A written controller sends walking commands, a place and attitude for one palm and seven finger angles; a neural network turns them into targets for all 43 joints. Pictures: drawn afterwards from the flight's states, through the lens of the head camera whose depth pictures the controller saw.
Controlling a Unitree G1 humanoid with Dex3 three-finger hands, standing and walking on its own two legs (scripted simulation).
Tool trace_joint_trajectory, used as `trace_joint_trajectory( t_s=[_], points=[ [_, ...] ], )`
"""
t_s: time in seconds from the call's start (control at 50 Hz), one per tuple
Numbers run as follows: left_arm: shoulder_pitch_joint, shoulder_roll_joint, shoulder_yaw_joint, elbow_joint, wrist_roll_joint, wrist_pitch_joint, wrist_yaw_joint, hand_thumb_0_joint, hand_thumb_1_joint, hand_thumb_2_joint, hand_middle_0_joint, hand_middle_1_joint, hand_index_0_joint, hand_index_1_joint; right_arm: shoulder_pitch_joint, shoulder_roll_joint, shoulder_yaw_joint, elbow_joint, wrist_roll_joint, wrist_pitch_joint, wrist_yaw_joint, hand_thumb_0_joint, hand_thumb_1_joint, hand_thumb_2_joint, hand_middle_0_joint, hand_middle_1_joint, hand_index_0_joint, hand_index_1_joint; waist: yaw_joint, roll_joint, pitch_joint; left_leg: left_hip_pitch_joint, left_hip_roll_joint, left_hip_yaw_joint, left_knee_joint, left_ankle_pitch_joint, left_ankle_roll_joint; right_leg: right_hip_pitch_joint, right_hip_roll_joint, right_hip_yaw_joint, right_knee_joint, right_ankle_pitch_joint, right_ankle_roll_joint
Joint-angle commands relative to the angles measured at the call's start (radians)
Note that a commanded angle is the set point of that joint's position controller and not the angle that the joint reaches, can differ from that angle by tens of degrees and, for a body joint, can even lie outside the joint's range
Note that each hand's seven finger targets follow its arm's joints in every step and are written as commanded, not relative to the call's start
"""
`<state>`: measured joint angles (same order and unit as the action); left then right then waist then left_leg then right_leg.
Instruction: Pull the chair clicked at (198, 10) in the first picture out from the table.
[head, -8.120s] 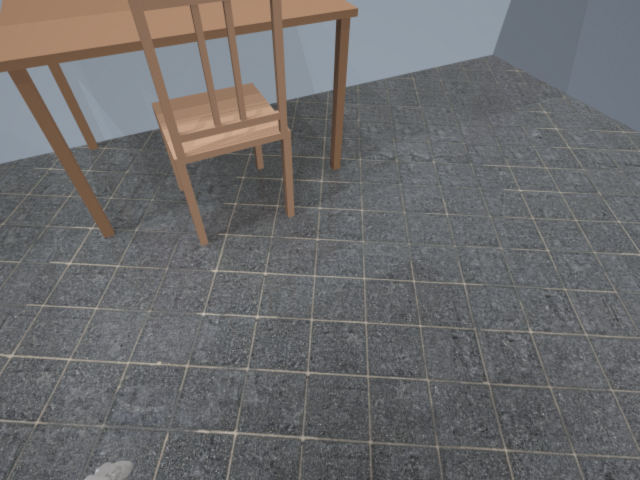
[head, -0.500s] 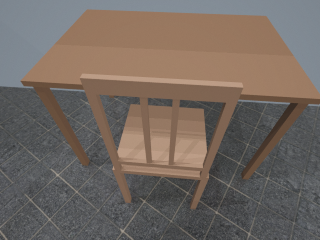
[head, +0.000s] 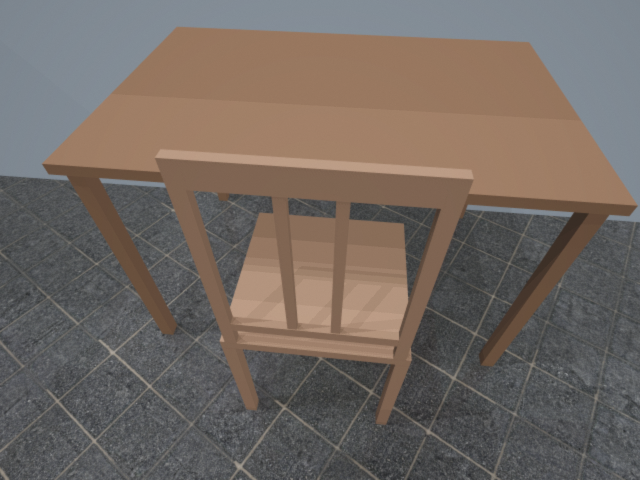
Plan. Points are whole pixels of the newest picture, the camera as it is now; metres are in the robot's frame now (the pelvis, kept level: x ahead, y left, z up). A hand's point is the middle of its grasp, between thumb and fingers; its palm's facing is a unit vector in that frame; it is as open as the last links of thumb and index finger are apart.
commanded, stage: look again from close up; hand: left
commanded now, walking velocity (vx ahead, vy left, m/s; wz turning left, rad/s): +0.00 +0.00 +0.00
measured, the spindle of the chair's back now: (287, 272) +0.46 +0.09 -0.06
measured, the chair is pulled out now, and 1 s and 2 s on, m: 0.00 0.00 0.00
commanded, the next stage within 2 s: none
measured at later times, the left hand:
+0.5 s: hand out of the picture -0.03 +0.15 -0.17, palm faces +0.04 -0.98 -0.17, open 7.4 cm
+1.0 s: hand out of the picture -0.02 +0.15 -0.17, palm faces +0.05 -0.98 -0.17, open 7.4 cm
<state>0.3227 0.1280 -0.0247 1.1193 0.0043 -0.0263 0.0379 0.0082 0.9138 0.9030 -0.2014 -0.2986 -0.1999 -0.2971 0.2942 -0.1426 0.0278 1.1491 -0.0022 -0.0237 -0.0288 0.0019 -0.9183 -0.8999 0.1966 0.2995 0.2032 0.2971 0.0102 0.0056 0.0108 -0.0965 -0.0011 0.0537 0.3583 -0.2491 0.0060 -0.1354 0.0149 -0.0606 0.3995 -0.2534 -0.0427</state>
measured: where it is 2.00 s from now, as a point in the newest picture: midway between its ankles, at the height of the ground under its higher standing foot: outside the picture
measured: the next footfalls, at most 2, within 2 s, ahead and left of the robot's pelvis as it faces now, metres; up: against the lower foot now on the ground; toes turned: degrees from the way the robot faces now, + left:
none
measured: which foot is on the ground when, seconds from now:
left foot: down 0.00-1.00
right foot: down 0.00-1.00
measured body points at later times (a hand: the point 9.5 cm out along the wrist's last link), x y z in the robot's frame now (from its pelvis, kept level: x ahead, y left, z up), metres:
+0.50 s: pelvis +0.00 -0.01 +0.00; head +0.00 -0.02 +0.45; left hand -0.03 +0.20 -0.16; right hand -0.02 -0.22 -0.17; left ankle -0.04 +0.11 -0.74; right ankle -0.02 -0.09 -0.74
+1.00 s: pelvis +0.00 -0.01 +0.00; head +0.01 -0.02 +0.45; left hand -0.02 +0.20 -0.16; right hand -0.01 -0.22 -0.17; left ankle -0.04 +0.11 -0.74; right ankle -0.02 -0.09 -0.74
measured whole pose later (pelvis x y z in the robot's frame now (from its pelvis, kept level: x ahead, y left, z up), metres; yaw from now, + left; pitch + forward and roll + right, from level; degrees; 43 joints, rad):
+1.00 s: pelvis +0.00 -0.01 +0.00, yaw +0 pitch +0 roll +1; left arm 0.34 0.12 -0.02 1.11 0.00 -0.03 0.04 0.01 0.91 0.90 -0.20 -0.30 -0.20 -0.30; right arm 0.31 -0.13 0.03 1.15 0.00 -0.03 -0.03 0.00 -0.92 -0.90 0.20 0.30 0.20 0.30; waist 0.01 0.00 0.01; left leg -0.11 0.02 0.05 0.37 -0.25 -0.01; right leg -0.14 0.03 -0.07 0.40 -0.26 -0.06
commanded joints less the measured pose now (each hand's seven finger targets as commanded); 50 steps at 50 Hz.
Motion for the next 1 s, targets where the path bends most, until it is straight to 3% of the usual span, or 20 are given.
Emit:
trace_joint_trajectory(
  t_s=[0.0,0.34,0.36,0.44,0.5,0.56,0.74,0.98],
  points=[
    [0.077,0.102,0.020,-0.021,0.004,-0.009,0.001,0.000,0.900,0.900,-0.200,-0.300,-0.200,-0.300,0.062,-0.080,-0.015,-0.022,-0.003,-0.011,-0.008,0.000,-0.900,-0.900,0.200,0.300,0.200,0.300,-0.001,-0.006,0.063,-0.042,0.097,-0.093,-0.051,0.162,0.025,-0.042,-0.130,0.124,-0.073,0.200,-0.012],
    [0.096,0.092,0.021,-0.019,0.004,-0.013,0.003,0.000,0.900,0.900,-0.200,-0.300,-0.200,-0.300,0.081,-0.064,-0.016,-0.015,-0.002,-0.013,-0.009,0.000,-0.900,-0.900,0.200,0.300,0.200,0.300,-0.001,-0.020,0.054,-0.045,0.094,-0.085,-0.039,0.157,0.023,-0.041,-0.128,0.128,-0.075,0.215,-0.012],
    [0.095,0.093,0.020,-0.020,0.003,-0.011,0.002,0.000,0.900,0.900,-0.200,-0.300,-0.200,-0.300,0.077,-0.059,-0.017,-0.015,-0.001,-0.010,-0.009,0.000,-0.900,-0.900,0.200,0.300,0.200,0.300,0.002,-0.020,0.078,-0.055,0.093,-0.082,-0.044,0.131,0.023,-0.053,-0.125,0.129,-0.086,0.186,-0.012],
    [0.100,0.092,0.022,-0.023,0.003,-0.015,0.004,0.000,0.900,0.900,-0.200,-0.300,-0.200,-0.300,0.088,-0.063,-0.016,-0.015,-0.002,-0.015,-0.010,0.000,-0.900,-0.900,0.200,0.300,0.200,0.300,-0.002,-0.021,0.036,-0.040,0.096,-0.085,-0.035,0.176,0.023,-0.027,-0.128,0.129,-0.066,0.251,-0.012],
    [0.100,0.090,0.021,-0.021,0.004,-0.012,0.004,0.000,0.900,0.900,-0.200,-0.300,-0.200,-0.300,0.080,-0.059,-0.015,-0.014,-0.002,-0.012,-0.011,0.000,-0.900,-0.900,0.200,0.300,0.200,0.300,0.001,-0.002,0.074,-0.055,0.094,-0.084,-0.041,0.149,0.022,-0.051,-0.126,0.131,-0.077,0.206,-0.013],
    [0.098,0.092,0.022,-0.020,0.004,-0.011,0.003,0.000,0.900,0.900,-0.200,-0.300,-0.200,-0.300,0.080,-0.055,-0.016,-0.014,0.000,-0.010,-0.011,0.000,-0.900,-0.900,0.200,0.300,0.200,0.300,0.001,-0.023,0.086,-0.059,0.094,-0.080,-0.042,0.137,0.023,-0.052,-0.123,0.129,-0.085,0.200,-0.009],
    [0.106,0.092,0.022,-0.021,0.004,-0.015,0.003,0.000,0.900,0.900,-0.200,-0.300,-0.200,-0.300,0.085,-0.060,-0.015,-0.016,-0.001,-0.015,-0.012,0.000,-0.900,-0.900,0.200,0.300,0.200,0.300,0.001,-0.015,0.042,-0.039,0.096,-0.081,-0.030,0.180,0.023,-0.029,-0.128,0.127,-0.069,0.259,-0.009],
    [0.103,0.091,0.021,-0.022,0.004,-0.011,0.003,0.000,0.900,0.900,-0.200,-0.300,-0.200,-0.300,0.083,-0.058,-0.016,-0.013,-0.001,-0.010,-0.012,0.000,-0.900,-0.900,0.200,0.300,0.200,0.300,0.001,-0.020,0.087,-0.056,0.092,-0.084,-0.037,0.146,0.022,-0.053,-0.123,0.129,-0.082,0.207,-0.007]
  ],
)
